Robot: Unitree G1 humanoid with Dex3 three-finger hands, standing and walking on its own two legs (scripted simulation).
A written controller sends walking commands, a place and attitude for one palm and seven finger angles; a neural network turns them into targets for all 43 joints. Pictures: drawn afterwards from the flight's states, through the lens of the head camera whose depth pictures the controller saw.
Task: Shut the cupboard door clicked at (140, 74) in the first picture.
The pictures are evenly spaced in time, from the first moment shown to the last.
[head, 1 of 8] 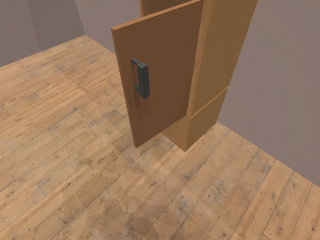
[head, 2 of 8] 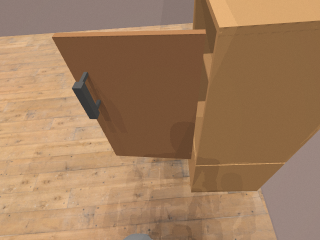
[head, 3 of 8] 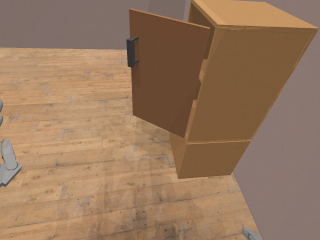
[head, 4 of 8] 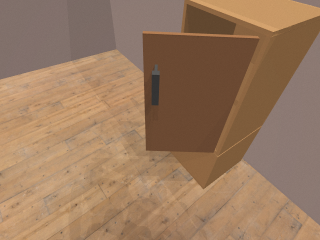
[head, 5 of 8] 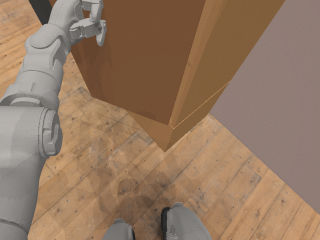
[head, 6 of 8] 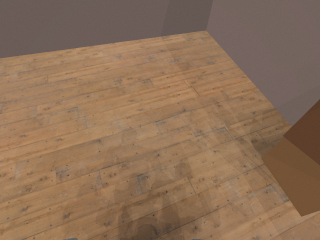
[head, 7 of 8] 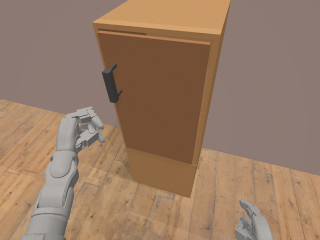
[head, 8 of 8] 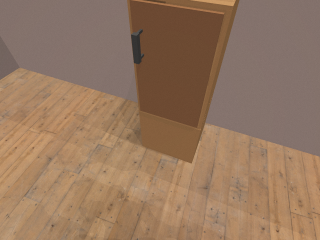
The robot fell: no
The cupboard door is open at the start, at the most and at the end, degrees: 85 85 0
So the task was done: yes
